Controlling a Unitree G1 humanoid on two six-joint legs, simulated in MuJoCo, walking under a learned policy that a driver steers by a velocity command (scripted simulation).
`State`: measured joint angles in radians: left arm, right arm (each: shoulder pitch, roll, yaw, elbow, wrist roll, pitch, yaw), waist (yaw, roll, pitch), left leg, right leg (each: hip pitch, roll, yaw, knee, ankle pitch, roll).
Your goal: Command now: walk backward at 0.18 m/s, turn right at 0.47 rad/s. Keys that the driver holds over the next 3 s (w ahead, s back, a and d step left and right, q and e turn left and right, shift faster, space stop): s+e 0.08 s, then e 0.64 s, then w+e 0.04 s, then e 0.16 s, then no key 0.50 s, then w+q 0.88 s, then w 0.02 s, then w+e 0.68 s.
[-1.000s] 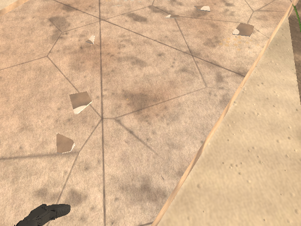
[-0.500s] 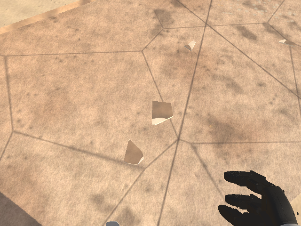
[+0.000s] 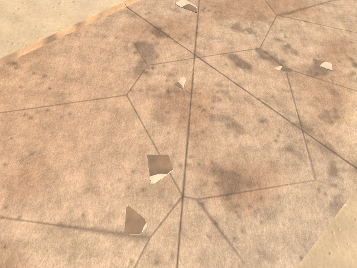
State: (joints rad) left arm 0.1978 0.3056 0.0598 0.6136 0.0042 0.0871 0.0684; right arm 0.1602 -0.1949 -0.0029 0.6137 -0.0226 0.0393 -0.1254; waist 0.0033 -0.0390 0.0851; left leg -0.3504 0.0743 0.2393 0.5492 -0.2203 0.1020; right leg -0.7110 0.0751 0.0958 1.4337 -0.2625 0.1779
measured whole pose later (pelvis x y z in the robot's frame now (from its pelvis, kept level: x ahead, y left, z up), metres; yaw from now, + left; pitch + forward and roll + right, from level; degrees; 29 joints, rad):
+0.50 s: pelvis -0.07 -0.07 -0.13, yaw -17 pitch +1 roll +2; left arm 0.29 0.25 0.04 0.70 0.01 0.08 -0.03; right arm 0.11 -0.24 -0.08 0.69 0.00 0.05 -0.12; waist -0.01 0.06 0.03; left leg -0.92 0.08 0.06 2.02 -0.59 -0.08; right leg -0.32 0.00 0.04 0.63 -0.32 -0.02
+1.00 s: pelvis -0.08 +0.00 -0.08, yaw -35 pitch +1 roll -1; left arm 0.21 0.30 0.10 0.62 -0.03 0.08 0.03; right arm 0.22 -0.18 -0.04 0.58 -0.02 -0.01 -0.04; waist -0.03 -0.03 -0.01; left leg -0.57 0.07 0.08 1.19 -0.65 0.03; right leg -0.60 0.14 0.22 1.28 -0.43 0.08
